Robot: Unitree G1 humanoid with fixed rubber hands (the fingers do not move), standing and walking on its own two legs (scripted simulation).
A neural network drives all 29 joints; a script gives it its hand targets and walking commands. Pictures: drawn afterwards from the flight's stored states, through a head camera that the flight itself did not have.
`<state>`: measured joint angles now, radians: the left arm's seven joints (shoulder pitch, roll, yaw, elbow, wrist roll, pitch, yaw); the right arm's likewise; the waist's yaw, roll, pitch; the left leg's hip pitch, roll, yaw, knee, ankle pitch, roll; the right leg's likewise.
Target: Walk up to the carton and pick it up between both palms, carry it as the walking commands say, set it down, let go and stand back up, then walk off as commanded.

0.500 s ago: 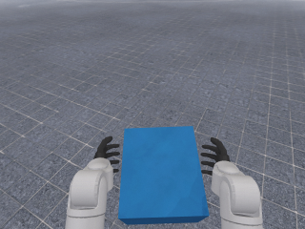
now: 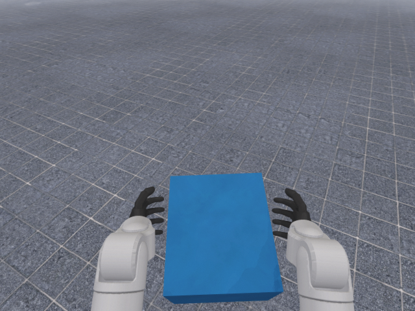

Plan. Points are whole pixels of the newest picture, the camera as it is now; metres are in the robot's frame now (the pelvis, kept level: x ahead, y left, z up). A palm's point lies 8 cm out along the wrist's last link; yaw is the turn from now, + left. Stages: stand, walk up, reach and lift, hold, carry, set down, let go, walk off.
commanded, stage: carry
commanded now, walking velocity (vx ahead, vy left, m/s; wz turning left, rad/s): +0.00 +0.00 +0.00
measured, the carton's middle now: (218, 237) +0.31 +0.00 -0.01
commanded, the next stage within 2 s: none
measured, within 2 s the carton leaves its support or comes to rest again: neither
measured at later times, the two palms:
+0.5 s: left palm (142, 224) +0.27 +0.14 +0.08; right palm (299, 228) +0.28 -0.14 +0.08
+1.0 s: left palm (144, 223) +0.28 +0.14 +0.08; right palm (299, 229) +0.28 -0.15 +0.08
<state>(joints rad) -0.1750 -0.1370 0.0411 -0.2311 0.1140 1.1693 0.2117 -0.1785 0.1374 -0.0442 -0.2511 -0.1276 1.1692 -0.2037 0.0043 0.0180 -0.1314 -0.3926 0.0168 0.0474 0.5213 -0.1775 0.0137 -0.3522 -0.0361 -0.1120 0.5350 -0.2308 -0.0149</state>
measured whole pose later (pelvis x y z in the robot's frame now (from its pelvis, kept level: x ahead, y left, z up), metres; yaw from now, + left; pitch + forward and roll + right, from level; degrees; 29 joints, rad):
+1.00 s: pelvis +0.01 +0.00 +0.00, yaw -1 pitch +3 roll +0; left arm -0.16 -0.13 0.05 -0.17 0.12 1.07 0.19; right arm -0.16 0.13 -0.05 -0.18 -0.13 1.07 -0.18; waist 0.01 0.01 -0.12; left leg -0.38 0.03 0.07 0.53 -0.20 0.01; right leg -0.34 -0.04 -0.11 0.55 -0.25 -0.02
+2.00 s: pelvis -0.12 +0.01 -0.01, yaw +0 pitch +4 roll -1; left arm -0.17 -0.14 0.02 -0.39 0.08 1.24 0.25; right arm -0.15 0.13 -0.02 -0.41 -0.10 1.24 -0.22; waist 0.01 0.00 -0.06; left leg -0.52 0.07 0.11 0.50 -0.05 0.03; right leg -0.56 -0.03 -0.11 0.99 -0.42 0.01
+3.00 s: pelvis -0.43 +0.03 +0.00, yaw +2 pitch +4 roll +2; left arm -0.14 -0.13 0.03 -0.41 0.10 1.21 0.22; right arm -0.14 0.13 -0.01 -0.43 -0.07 1.23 -0.24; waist -0.03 -0.03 -0.08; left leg -0.42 0.01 0.06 0.81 -0.45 -0.01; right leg -0.50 -0.10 -0.11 0.50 -0.07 -0.03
